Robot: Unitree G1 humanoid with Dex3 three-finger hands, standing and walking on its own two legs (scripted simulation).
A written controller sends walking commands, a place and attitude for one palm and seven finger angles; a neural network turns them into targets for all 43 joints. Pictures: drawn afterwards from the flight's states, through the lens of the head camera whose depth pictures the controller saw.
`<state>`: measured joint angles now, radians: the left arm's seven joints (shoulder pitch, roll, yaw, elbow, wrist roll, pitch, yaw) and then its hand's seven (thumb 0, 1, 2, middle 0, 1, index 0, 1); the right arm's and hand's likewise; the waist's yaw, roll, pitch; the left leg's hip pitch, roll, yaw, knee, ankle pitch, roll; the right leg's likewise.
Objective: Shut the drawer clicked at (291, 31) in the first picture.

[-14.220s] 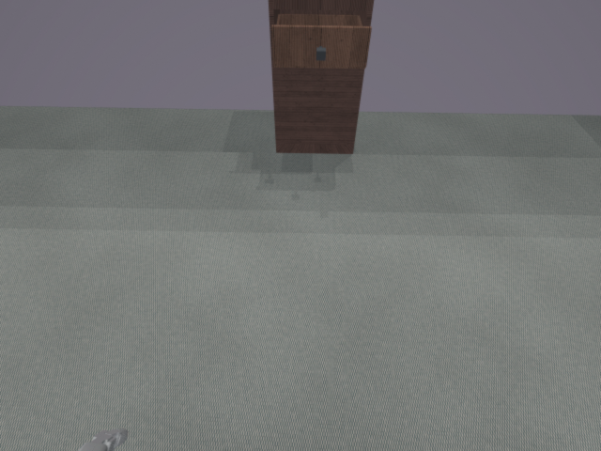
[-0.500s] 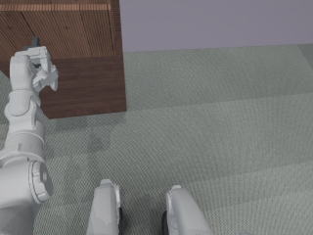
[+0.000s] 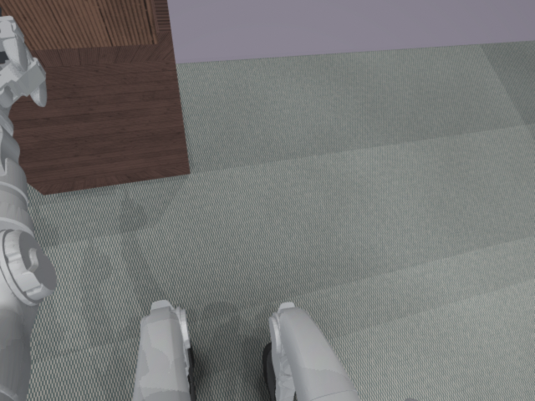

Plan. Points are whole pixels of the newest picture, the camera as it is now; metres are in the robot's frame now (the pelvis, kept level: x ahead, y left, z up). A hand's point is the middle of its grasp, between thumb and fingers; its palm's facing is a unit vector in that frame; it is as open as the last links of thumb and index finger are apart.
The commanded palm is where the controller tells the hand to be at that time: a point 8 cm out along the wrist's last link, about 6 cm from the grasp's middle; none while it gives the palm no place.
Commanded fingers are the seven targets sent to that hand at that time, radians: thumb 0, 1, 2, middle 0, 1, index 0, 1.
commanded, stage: push the drawer shut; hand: left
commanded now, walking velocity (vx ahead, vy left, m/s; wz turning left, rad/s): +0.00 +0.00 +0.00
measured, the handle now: out of the picture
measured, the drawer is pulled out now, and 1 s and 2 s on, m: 0.03 0.00 0.00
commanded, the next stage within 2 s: pull the fist back off the drawer in 0.46 s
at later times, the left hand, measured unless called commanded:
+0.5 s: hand (35, 48) +0.57 +0.27 +0.06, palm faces +0.15 -0.99 -0.04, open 3.3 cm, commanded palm +0.61 +0.27 +0.06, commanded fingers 0.00 0.90 0.90 -1.40 -1.60 -1.40 -1.60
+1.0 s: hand (35, 49) +0.57 +0.27 +0.06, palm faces +0.16 -0.99 -0.03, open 3.3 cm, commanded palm +0.56 +0.26 +0.06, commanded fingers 0.00 0.90 0.90 -1.40 -1.60 -1.40 -1.60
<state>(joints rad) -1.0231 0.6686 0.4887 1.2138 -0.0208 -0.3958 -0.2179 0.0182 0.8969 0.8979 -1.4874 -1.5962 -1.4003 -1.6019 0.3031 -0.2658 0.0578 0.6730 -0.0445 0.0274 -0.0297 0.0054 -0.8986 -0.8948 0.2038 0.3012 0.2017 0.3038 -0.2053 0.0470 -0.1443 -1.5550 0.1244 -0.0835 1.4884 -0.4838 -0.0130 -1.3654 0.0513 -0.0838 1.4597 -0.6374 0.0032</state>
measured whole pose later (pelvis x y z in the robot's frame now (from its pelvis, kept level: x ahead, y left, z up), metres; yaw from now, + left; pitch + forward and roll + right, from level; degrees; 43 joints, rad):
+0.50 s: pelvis -0.01 +0.00 -0.02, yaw -1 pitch +33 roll -9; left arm -1.21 0.80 0.47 1.29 0.05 -0.30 -0.22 0.02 0.90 0.90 -1.52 -1.60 -1.40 -1.60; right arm 0.33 -0.26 0.11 0.65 -0.05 0.04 -0.03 0.00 -0.90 -0.89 0.20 0.30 0.20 0.30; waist -0.26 0.05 -0.13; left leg -1.65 0.13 -0.11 1.54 -0.48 -0.01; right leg -1.45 0.06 -0.10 1.50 -0.63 0.01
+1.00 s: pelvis -0.02 +0.01 -0.01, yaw -2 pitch +33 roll -9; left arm -1.18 0.79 0.49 1.19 0.03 -0.25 -0.21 0.02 0.90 0.90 -1.49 -1.60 -1.40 -1.60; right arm 0.36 -0.25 0.11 0.64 -0.05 0.03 -0.02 0.00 -0.90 -0.89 0.20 0.30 0.20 0.30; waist -0.26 0.05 -0.11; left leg -1.66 0.13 -0.10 1.52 -0.46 0.00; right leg -1.46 0.06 -0.09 1.48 -0.60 0.02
